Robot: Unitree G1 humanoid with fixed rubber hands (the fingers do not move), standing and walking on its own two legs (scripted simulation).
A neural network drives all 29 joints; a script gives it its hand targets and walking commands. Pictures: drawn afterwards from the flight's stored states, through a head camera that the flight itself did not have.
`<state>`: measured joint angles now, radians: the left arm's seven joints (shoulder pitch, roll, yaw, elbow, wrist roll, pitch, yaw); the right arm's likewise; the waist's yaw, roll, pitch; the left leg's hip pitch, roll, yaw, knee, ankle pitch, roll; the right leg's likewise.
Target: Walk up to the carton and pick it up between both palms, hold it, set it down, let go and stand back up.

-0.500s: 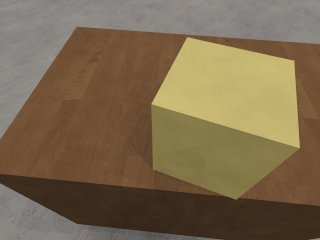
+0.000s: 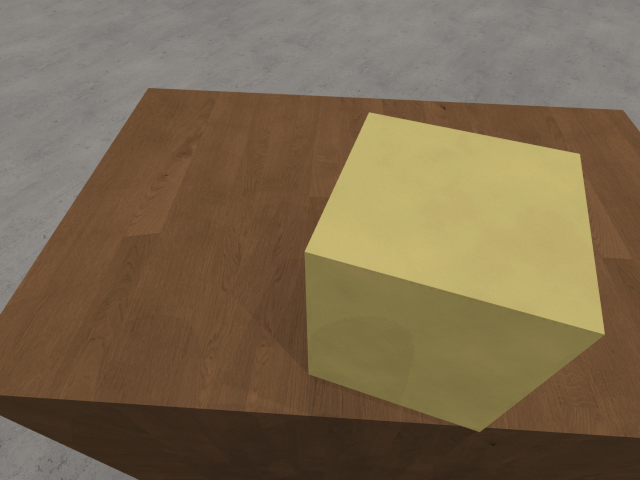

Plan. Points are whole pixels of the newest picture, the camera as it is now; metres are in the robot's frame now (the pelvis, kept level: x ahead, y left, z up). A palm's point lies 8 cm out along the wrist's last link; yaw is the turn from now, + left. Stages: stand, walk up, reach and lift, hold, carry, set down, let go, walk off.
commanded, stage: stand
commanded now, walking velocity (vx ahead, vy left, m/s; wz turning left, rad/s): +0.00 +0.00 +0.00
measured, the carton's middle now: (426, 278) +0.33 -0.10 +0.11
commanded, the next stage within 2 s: none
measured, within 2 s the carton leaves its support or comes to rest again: neither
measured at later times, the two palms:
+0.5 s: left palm out of the picture +0.04 +0.28 -0.12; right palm out of the picture +0.03 -0.29 -0.12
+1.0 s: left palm out of the picture +0.01 +0.28 -0.12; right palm out of the picture +0.03 -0.29 -0.11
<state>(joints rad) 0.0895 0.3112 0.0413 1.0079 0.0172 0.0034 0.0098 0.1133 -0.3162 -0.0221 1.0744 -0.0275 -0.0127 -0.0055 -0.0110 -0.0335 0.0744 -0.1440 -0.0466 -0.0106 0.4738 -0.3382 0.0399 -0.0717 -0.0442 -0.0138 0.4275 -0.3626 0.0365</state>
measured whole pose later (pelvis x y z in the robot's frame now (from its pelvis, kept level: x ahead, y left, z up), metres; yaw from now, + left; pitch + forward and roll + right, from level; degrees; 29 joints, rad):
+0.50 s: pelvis -0.03 -0.01 +0.01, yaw +0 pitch -2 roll +0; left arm 0.11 0.31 0.04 1.07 0.01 0.00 0.01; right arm 0.12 -0.29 -0.03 1.10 -0.02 -0.02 0.00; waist 0.00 -0.01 0.08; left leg -0.11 -0.03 -0.01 0.42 -0.27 0.03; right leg -0.05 -0.04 -0.03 0.39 -0.30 0.03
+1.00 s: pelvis -0.04 +0.00 +0.01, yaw +0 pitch -2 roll +0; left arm 0.13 0.32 0.02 1.11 0.01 -0.01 0.00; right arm 0.11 -0.31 -0.01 1.12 -0.01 -0.02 0.00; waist 0.02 -0.03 0.08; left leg -0.10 -0.03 -0.01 0.34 -0.20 0.03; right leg -0.04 -0.04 -0.03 0.30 -0.23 0.03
